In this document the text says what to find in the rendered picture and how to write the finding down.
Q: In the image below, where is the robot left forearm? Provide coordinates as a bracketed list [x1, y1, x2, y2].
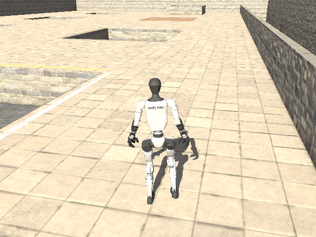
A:
[129, 120, 138, 139]

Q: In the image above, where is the robot right hand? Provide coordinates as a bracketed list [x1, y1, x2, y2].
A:
[179, 136, 190, 148]

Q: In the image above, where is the left robot upper arm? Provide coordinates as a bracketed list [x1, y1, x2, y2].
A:
[133, 100, 146, 127]

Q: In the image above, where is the robot right forearm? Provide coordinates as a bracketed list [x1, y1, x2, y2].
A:
[177, 118, 188, 138]

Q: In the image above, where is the humanoid robot head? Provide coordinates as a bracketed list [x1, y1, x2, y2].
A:
[148, 78, 164, 102]

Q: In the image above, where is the robot right thigh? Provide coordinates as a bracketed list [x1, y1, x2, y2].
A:
[165, 137, 175, 167]

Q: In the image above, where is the right robot upper arm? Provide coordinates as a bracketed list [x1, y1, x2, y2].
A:
[166, 99, 181, 126]

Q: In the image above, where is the robot left hand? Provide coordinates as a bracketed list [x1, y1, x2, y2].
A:
[127, 137, 139, 148]

